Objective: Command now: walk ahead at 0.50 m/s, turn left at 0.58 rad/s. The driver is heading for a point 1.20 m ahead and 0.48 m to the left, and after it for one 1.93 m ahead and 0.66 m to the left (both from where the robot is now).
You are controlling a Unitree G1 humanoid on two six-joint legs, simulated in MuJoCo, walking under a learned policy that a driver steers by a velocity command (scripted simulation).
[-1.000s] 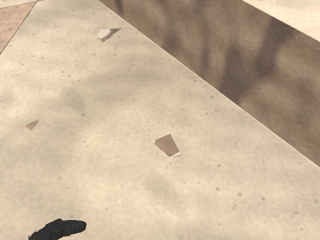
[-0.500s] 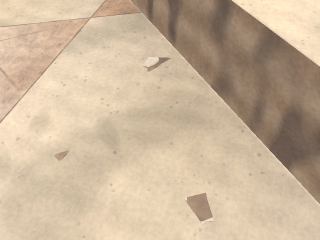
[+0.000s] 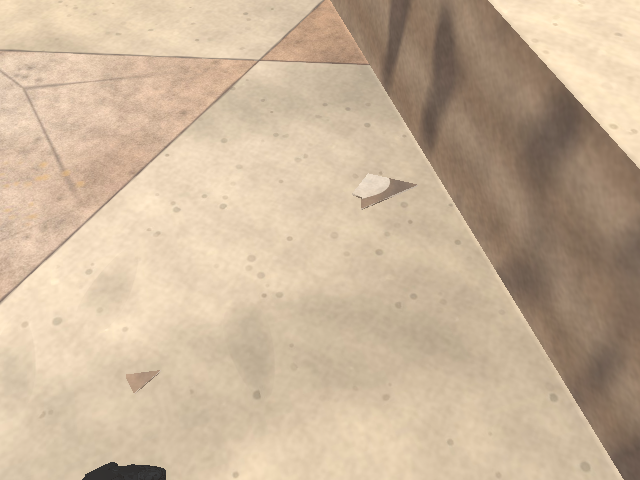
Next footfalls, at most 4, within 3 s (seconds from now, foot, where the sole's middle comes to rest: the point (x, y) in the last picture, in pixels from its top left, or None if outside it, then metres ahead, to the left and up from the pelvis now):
0.06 right None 0.22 -0.13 -0.77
0.60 left None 0.43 0.15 -0.77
1.14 right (218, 338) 0.78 0.18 -0.77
1.64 left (77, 321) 0.85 0.50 -0.77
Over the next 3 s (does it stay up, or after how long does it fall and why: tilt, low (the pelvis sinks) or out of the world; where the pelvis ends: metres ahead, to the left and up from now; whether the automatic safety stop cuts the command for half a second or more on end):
stays up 1.12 0.61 0.01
